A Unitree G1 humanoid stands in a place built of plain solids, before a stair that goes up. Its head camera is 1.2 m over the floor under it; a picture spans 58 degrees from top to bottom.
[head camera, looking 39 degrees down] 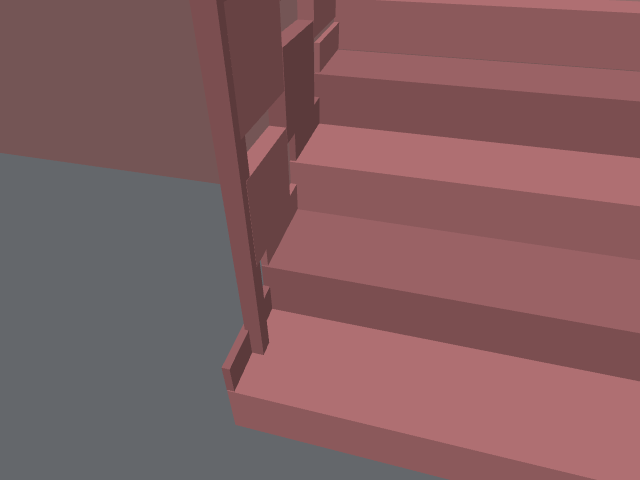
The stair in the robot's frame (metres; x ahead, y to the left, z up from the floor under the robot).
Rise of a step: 0.18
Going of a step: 0.30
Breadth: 1.62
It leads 14 degrees to the right of straight ahead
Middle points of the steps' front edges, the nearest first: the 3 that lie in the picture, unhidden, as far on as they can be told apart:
0.72 -0.61 0.36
1.01 -0.69 0.53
1.30 -0.76 0.71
